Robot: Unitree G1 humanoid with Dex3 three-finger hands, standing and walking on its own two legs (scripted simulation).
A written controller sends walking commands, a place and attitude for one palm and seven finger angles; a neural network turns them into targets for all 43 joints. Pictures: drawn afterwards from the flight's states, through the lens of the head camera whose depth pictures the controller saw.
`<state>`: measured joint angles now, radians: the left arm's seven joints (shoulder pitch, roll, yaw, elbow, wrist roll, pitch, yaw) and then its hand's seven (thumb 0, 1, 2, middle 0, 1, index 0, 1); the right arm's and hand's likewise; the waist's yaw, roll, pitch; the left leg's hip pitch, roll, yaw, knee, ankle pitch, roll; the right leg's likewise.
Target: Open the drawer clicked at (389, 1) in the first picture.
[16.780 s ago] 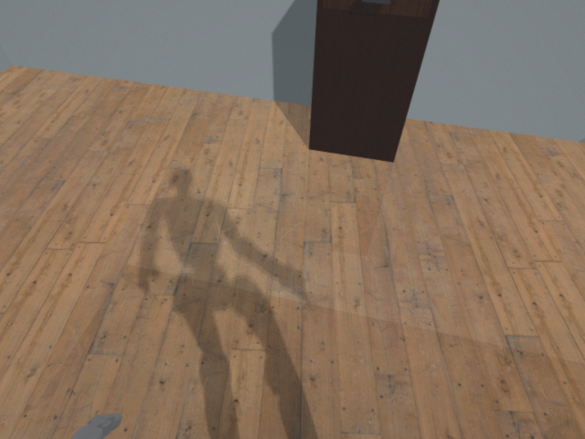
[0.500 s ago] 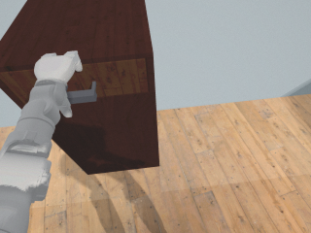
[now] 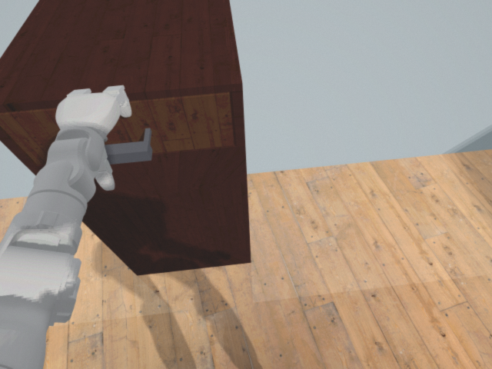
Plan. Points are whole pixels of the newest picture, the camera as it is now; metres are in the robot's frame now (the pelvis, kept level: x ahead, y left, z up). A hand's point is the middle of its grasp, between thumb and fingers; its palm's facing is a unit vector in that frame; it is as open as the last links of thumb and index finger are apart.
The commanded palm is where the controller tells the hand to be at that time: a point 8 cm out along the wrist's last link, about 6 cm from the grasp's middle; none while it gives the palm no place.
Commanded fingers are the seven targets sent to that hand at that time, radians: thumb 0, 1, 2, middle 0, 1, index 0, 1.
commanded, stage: move the hooked fingers above the handle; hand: left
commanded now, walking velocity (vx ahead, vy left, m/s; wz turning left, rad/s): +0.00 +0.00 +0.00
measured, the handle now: (123, 144) +0.51 +0.25 +0.04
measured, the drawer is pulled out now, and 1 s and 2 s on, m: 0.00 0.00 0.00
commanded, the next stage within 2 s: lower the fingers behind the handle in 0.28 s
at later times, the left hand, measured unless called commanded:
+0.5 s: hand (107, 142) +0.47 +0.24 +0.10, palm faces -0.06 -0.01 -1.00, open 13.8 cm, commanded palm +0.45 +0.25 +0.15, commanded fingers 0.00 -0.50 0.30 -0.30 -1.20 -0.30 -1.20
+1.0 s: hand (114, 156) +0.47 +0.24 +0.06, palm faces -0.05 -0.02 -1.00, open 13.8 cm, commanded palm +0.45 +0.25 +0.12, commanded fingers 0.00 -0.50 0.30 -0.30 -1.20 -0.30 -1.20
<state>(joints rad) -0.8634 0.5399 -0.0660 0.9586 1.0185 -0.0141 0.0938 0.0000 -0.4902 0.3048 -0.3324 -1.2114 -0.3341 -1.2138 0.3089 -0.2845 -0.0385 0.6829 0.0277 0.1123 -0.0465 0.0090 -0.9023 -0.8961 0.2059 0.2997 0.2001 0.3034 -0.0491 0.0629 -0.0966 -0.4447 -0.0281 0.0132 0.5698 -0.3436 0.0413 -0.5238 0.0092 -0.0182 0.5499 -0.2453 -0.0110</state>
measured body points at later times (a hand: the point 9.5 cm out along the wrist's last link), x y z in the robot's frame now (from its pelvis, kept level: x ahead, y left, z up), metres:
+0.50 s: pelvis +0.01 +0.00 +0.00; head +0.07 -0.02 +0.44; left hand +0.47 +0.24 +0.15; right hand +0.07 -0.27 -0.14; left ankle -0.05 +0.09 -0.73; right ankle +0.01 -0.11 -0.73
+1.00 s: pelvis +0.00 +0.00 -0.01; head +0.08 -0.01 +0.44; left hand +0.46 +0.24 +0.12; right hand +0.05 -0.27 -0.14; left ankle -0.05 +0.09 -0.73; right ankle +0.01 -0.11 -0.73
